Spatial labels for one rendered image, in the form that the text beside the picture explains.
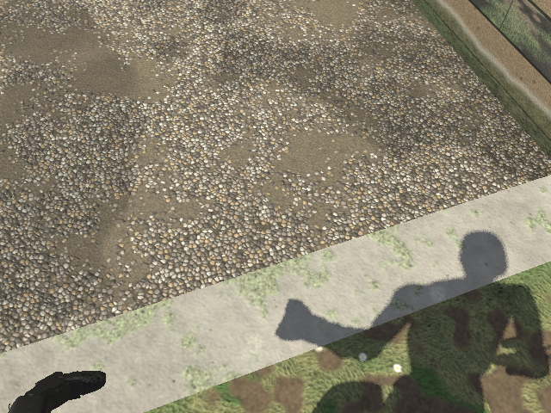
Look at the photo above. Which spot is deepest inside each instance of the left robot hand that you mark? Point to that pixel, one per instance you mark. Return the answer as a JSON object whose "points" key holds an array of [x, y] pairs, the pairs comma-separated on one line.
{"points": [[56, 389]]}

